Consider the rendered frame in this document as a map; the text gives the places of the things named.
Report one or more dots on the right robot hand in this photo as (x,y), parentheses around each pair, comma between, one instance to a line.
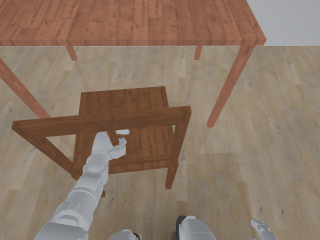
(263,230)

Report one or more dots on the table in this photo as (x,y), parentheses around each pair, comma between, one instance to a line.
(129,23)

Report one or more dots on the robot right foot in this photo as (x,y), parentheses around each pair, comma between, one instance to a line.
(178,222)

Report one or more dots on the robot right thigh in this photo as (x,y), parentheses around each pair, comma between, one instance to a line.
(194,229)

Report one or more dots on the left robot hand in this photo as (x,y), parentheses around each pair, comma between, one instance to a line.
(102,145)

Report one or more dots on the left robot forearm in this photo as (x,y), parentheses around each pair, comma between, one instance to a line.
(78,208)

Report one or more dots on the left robot upper arm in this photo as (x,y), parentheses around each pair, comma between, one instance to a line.
(57,231)

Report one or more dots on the chair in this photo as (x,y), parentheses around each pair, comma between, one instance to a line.
(150,144)

